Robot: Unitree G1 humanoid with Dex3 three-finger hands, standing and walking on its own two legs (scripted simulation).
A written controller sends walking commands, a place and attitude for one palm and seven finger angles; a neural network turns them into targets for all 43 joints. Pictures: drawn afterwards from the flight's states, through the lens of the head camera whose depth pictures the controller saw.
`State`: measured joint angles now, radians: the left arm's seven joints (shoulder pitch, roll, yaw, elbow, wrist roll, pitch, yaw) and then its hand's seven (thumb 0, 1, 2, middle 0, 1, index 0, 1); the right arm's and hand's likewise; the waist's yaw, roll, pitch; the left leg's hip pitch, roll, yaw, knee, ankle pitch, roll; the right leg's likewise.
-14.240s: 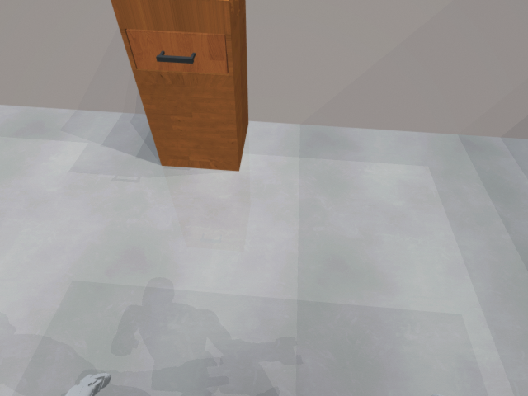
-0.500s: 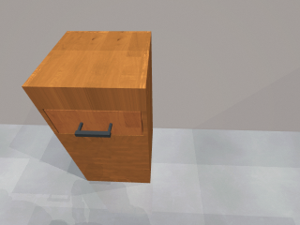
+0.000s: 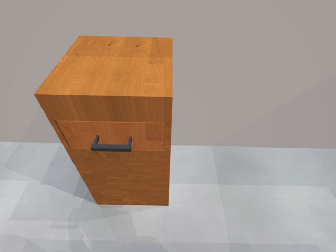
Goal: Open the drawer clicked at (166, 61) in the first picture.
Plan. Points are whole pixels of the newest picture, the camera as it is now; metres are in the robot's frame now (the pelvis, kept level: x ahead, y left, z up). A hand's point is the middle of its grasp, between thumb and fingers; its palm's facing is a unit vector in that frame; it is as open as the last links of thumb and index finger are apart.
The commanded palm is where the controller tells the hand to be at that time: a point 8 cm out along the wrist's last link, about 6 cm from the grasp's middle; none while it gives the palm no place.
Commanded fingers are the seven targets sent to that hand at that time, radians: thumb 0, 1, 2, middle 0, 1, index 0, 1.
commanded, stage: look again from close up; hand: left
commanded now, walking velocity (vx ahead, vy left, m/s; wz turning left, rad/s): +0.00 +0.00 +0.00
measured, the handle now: (112, 143) +0.51 +0.23 -0.12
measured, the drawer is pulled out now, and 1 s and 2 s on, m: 0.00 0.00 0.00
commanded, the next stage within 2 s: raise the hand with hooked fingers in 0.10 s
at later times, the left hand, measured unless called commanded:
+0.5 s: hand (91, 217) +0.21 +0.20 -0.02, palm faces +0.03 -0.54 -0.84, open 8.0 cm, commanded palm +0.13 +0.24 -0.03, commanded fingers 0.00 0.53 0.74 -0.23 -0.54 -0.23 -0.54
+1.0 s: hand (79, 203) +0.24 +0.24 -0.02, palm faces +0.05 -0.24 -0.97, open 10.9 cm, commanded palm +0.20 +0.26 +0.04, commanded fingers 0.00 -0.06 0.49 -0.27 -0.92 -0.27 -0.92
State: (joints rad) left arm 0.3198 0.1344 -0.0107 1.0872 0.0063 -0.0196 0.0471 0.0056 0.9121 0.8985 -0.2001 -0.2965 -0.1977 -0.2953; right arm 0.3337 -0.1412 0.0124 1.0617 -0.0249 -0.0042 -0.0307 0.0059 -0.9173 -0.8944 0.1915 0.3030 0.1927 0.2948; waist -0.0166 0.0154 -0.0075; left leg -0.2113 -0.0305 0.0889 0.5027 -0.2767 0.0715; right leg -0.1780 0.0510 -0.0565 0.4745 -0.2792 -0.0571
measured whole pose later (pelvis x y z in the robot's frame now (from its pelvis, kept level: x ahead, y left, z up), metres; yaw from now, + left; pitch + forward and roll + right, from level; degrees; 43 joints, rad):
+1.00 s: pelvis +0.02 +0.03 -0.03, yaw +2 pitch +9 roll -1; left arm 0.29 0.30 -0.15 -0.06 1.01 0.00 0.33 0.00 0.16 0.58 -0.27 -0.77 -0.27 -0.77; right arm 0.11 -0.16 0.07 0.51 -0.02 0.15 0.05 0.01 -0.91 -0.89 0.20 0.30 0.20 0.30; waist 0.10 0.04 -0.11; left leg -0.52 -0.09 0.08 0.80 -0.43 0.10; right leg -0.56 0.08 0.01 0.80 -0.39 -0.05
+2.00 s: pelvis +0.02 +0.00 +0.00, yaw +3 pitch +4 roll +0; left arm -0.05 0.48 -0.06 0.08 0.93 -0.10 0.10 0.00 -0.49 0.30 -0.32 -1.20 -0.32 -1.20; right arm 0.15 -0.26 -0.01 0.60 0.01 0.17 0.00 0.01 -0.91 -0.89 0.20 0.30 0.20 0.30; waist 0.08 0.06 -0.02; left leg -0.29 -0.08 0.05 0.49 -0.28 0.08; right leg -0.34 0.09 0.01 0.52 -0.25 -0.08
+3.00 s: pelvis +0.03 +0.02 -0.02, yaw +3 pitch +12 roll +0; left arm -0.35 0.35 -0.14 0.54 1.05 -0.02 0.33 0.00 -0.49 0.30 -0.32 -1.20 -0.32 -1.20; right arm 0.22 -0.24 -0.05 0.63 0.01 0.19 0.00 0.01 -0.91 -0.89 0.19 0.30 0.20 0.30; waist 0.01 0.05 -0.10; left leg -0.51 -0.09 0.06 0.66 -0.36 0.10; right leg -0.56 0.08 0.01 0.67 -0.32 -0.06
